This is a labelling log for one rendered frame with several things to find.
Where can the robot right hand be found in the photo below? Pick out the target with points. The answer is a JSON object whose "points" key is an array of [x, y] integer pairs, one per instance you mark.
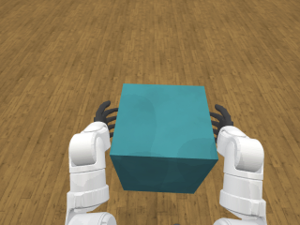
{"points": [[224, 120]]}

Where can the carton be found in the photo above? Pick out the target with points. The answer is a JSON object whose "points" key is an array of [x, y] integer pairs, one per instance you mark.
{"points": [[163, 139]]}

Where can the robot left hand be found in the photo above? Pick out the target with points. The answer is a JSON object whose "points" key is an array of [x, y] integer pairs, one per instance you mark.
{"points": [[101, 115]]}

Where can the robot left forearm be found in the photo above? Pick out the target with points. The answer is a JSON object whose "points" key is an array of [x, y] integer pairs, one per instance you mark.
{"points": [[87, 163]]}

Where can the robot right forearm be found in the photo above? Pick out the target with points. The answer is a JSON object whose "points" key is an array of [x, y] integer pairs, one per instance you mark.
{"points": [[242, 192]]}

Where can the robot left upper arm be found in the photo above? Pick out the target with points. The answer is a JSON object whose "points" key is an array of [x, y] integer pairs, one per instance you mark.
{"points": [[98, 218]]}

